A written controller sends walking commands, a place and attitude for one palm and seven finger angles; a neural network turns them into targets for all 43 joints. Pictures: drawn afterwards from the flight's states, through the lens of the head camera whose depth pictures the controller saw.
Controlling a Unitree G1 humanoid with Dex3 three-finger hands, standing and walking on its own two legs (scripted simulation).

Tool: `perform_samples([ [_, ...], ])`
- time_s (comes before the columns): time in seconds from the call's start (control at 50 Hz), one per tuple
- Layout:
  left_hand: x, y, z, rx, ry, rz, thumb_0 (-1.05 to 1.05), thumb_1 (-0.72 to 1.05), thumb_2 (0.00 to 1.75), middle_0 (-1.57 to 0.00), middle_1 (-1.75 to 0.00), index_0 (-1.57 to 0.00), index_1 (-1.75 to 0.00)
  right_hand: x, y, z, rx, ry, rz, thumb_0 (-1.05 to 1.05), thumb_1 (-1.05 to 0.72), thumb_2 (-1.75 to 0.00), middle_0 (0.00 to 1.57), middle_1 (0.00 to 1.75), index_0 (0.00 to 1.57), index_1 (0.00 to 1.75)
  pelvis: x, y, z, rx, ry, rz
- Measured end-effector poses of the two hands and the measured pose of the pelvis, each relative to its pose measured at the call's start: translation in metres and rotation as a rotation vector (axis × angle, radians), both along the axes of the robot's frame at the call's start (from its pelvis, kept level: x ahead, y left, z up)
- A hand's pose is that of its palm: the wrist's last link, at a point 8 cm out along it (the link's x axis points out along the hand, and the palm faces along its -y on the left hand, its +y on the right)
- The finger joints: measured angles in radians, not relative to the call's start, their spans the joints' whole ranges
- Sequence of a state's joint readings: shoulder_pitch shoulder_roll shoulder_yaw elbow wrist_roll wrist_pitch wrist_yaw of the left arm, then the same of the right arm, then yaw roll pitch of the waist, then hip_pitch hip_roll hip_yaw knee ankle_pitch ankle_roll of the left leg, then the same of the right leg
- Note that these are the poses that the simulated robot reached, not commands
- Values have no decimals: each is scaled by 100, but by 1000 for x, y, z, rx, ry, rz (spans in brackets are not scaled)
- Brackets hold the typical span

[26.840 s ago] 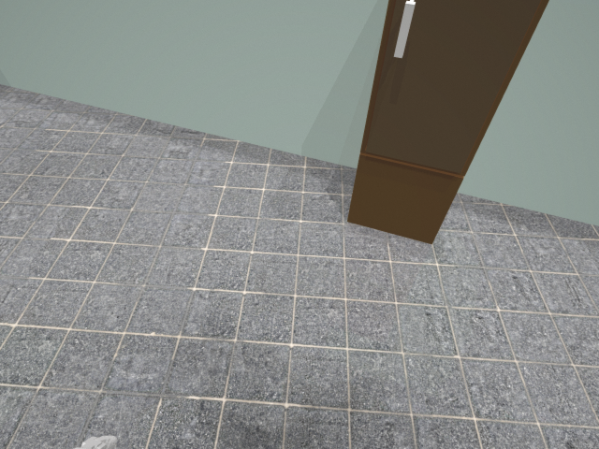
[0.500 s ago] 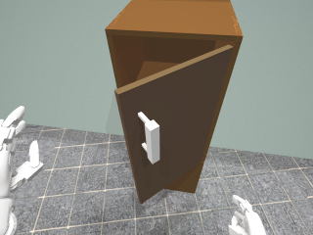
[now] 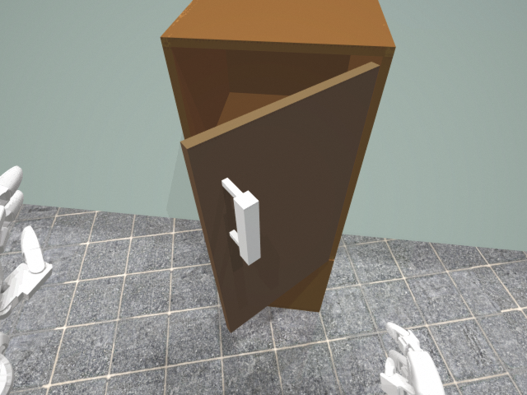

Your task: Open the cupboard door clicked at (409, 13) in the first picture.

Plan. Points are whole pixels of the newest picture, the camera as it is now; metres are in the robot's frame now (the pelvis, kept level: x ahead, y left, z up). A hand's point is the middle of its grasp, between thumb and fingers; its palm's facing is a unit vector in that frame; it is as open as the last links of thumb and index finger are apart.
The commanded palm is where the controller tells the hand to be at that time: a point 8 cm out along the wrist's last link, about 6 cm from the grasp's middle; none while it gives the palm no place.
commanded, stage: step back with the hand held close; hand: left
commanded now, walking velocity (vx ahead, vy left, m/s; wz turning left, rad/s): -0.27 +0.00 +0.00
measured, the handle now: (240, 222) +0.33 +0.08 +0.10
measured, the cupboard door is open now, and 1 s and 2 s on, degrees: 44 44 44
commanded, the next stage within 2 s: stop stepping back and stand still in 1.04 s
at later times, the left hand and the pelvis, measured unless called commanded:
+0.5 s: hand (18, 330) +0.13 +0.27 +0.16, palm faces +0.49 -0.72 -0.48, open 7.4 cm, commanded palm +0.07 +0.31 +0.17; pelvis -0.07 +0.01 -0.03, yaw +0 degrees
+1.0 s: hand out of the picture +0.06 +0.23 +0.16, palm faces +0.36 -0.76 -0.54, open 7.4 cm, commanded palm -0.01 +0.28 +0.17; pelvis -0.15 -0.02 +0.00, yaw +1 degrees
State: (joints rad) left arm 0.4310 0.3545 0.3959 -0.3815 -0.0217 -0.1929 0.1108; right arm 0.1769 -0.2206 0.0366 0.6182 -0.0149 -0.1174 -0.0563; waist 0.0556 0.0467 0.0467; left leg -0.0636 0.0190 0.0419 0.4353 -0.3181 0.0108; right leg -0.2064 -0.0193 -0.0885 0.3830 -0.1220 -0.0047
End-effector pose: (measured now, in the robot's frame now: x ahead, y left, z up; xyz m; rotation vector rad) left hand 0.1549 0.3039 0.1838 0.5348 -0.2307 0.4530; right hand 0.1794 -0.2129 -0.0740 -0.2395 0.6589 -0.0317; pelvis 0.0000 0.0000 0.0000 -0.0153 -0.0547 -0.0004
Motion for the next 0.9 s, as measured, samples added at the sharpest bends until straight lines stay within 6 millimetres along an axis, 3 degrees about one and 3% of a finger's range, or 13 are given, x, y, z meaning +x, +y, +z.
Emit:
perform_samples([
  [0.16, -2, -9, -6, 63, 68, -96, 2, 89, 89, -21, -30, -21, -30, -24, -17, -2, -33, 23, -87, 2, -90, -90, 20, 30, 20, 30, -17, 8, -5, 21, 48, -15],
  [0.46, -59, -4, -6, 131, -62, -37, 2, 89, 89, -21, -30, -22, -30, -90, -18, -20, -78, 44, -115, 2, -90, -90, 20, 30, 20, 30, -64, 8, -26, 41, 32, -6],
  [0.62, -75, -12, -13, 75, -140, -38, 2, 88, 89, -21, -30, -21, -30, -128, -24, -32, -105, 85, -140, 2, -90, -89, 20, 30, 20, 30, -84, 4, -34, 26, 26, -1],
  [0.76, -87, -18, -3, 95, -107, -13, 2, 89, 89, -21, -30, -21, -30, -153, -30, -34, -36, 110, -150, 2, -90, -89, 20, 30, 20, 30, -90, -14, -23, 13, 47, 17],
  [0.82, -92, -30, -2, 85, -60, -48, 2, 89, 89, -20, -30, -21, -30, -155, -35, -33, -2, 119, -135, 2, -90, -89, 20, 30, 20, 30, -103, -19, -17, 8, 58, 7],
  [0.9, -105, -41, -2, 83, 11, -100, 2, 89, 89, -21, -30, -21, -30, -154, -41, -16, -1, 95, -134, 2, -90, -89, 20, 30, 20, 30, -122, -23, -7, 48, 71, 10],
])
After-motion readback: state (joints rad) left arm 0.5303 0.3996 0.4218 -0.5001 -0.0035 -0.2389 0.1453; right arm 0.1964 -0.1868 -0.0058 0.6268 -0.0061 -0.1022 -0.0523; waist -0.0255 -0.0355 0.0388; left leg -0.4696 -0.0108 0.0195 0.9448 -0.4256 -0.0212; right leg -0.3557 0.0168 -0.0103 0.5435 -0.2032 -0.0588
